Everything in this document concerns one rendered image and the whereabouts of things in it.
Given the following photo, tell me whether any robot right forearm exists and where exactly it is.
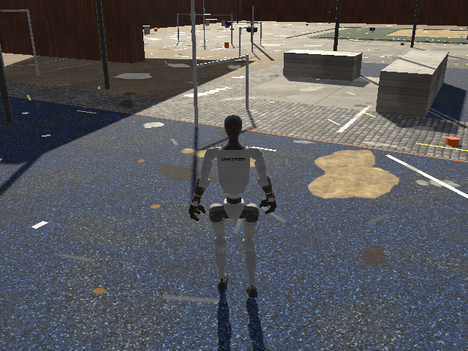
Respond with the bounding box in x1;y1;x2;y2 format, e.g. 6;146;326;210
262;175;275;202

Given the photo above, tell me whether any robot left thigh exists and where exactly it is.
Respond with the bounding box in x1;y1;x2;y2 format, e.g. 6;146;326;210
209;203;227;249

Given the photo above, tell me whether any left robot hand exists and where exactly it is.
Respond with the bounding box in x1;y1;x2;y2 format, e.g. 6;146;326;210
189;203;205;221

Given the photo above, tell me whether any left robot foot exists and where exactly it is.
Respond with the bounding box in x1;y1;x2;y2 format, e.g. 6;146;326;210
218;273;228;291

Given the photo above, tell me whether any robot left forearm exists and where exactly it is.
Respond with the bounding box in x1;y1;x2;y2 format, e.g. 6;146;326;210
191;177;205;206

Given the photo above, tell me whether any right robot hand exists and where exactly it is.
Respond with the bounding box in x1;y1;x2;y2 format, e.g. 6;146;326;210
260;199;276;214

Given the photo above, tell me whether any right robot upper arm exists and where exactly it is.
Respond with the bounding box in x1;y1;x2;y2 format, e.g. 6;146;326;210
249;147;269;186

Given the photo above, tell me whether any left robot upper arm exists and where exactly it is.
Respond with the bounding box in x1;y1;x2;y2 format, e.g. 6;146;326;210
198;147;218;188

